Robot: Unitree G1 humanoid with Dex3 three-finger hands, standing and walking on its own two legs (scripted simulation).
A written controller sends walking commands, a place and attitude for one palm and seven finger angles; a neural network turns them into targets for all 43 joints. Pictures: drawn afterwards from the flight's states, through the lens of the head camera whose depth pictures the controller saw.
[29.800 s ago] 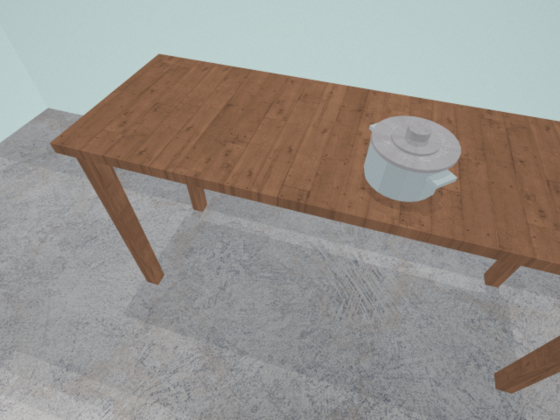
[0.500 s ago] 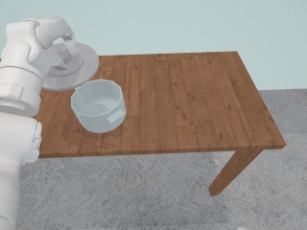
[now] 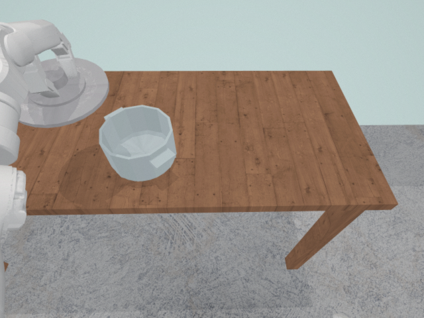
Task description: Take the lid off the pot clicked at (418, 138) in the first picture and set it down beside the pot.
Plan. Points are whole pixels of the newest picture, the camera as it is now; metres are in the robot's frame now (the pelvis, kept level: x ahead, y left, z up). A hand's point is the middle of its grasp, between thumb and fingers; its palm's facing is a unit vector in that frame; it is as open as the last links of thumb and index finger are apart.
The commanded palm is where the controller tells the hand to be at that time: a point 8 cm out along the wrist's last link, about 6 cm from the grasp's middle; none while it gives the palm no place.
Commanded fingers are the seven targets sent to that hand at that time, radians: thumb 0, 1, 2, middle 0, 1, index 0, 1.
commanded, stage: move the lid sideways beside the pot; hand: left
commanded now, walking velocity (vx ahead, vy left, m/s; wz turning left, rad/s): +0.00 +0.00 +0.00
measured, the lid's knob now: (52, 77) +0.49 +0.29 +0.19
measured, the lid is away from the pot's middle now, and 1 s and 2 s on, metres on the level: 0.11 0.21 0.20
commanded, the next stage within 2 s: lower the lid onto the table in 0.96 s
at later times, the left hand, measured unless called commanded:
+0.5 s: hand (9, 78) +0.46 +0.33 +0.21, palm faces -0.33 -0.10 -0.94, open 7.4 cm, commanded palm +0.47 +0.34 +0.28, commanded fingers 0.00 0.69 0.84 -0.89 -1.09 -0.90 -1.04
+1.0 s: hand out of the picture +0.44 +0.37 +0.21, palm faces -0.34 -0.11 -0.94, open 7.4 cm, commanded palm +0.47 +0.38 +0.28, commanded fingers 0.00 0.69 0.84 -0.89 -1.09 -0.90 -1.04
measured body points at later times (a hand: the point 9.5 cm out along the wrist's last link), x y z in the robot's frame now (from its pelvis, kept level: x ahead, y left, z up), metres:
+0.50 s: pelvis +0.00 +0.01 +0.00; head +0.07 +0.01 +0.44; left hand +0.47 +0.34 +0.26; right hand +0.07 -0.27 -0.13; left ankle -0.02 +0.09 -0.74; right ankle -0.01 -0.16 -0.74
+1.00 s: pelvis +0.00 +0.01 +0.00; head +0.07 +0.02 +0.44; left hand +0.45 +0.38 +0.26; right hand +0.05 -0.27 -0.13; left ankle -0.02 +0.09 -0.74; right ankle -0.01 -0.15 -0.74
